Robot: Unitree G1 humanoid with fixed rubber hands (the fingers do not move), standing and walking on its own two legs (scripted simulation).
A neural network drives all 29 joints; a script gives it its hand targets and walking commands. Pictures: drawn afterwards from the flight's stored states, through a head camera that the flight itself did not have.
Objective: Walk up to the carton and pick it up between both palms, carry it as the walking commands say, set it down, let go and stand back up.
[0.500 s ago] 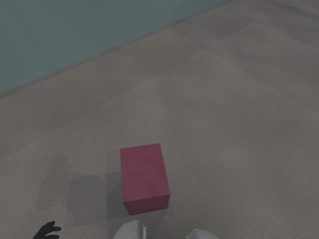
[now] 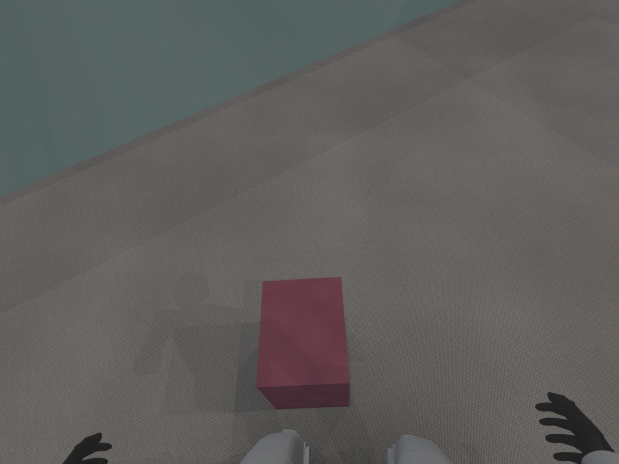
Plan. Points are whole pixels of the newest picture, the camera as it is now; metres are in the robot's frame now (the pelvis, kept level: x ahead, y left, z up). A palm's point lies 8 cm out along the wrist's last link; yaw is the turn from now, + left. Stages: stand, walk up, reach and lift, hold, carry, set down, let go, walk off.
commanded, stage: walk up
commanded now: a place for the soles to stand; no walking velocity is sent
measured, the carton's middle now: (307, 345) +0.45 +0.08 -0.60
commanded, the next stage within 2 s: none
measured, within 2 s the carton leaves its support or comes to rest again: neither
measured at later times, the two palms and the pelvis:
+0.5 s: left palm out of the picture +0.03 +0.35 -0.09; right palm (579, 456) +0.13 -0.29 -0.08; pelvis -0.01 +0.02 +0.01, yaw +6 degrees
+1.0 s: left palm out of the picture -0.01 +0.42 -0.07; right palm (520, 410) +0.19 -0.24 -0.09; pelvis +0.00 +0.06 +0.01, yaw +8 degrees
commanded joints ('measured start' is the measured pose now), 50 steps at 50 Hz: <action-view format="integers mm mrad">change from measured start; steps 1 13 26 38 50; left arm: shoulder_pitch -23 -5 1 151 259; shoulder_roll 248 291 230 301 206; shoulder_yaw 61 70 41 77 35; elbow -73 -30 33 51 64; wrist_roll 10 15 18 9 -1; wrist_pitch -2 -11 -23 -59 -38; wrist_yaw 12 17 11 64 43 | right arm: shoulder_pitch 96 54 19 -52 -70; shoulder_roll -173 -162 -149 -159 -186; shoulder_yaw -44 -31 -28 -39 -64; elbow -33 -15 -7 -81 -92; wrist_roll -11 -13 -13 -42 -9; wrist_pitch -2 -2 -8 27 31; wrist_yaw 10 1 5 58 24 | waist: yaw -33 -14 -26 -4 28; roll -247 -121 -58 -165 5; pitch -165 -136 -170 -100 -194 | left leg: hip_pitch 66 -20 66 -184 71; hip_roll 55 30 65 119 220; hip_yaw -30 -78 -202 -90 -157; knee -47 3 -238 -11 -237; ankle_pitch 65 -53 0 -161 109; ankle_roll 33 19 43 17 135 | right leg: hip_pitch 20 45 48 237 74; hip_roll -212 -271 -89 -319 81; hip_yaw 189 372 283 377 6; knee -229 -357 -340 -326 -178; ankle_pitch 328 67 21 622 104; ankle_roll -166 -234 -132 -273 -47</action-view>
